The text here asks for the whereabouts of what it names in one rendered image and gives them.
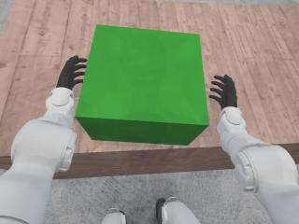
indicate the robot left forearm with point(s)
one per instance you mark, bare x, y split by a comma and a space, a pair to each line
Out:
60, 111

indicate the right robot hand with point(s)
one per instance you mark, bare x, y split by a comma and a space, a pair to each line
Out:
228, 94

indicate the pedestal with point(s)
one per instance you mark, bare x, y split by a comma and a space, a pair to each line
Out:
257, 46

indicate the robot thigh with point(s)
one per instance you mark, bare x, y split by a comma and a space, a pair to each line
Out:
178, 213
114, 218

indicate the carton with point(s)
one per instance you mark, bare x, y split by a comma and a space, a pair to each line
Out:
143, 86

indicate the right robot upper arm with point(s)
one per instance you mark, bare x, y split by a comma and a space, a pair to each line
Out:
270, 175

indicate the robot right thigh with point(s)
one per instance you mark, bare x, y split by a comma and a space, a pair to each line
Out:
178, 213

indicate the left robot hand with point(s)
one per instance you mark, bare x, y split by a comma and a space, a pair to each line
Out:
67, 77

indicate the robot right forearm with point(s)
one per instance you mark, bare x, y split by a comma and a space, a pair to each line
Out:
234, 137

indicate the left robot upper arm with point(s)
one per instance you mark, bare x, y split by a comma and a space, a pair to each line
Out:
44, 150

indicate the robot left thigh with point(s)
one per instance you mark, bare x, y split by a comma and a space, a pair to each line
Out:
114, 218

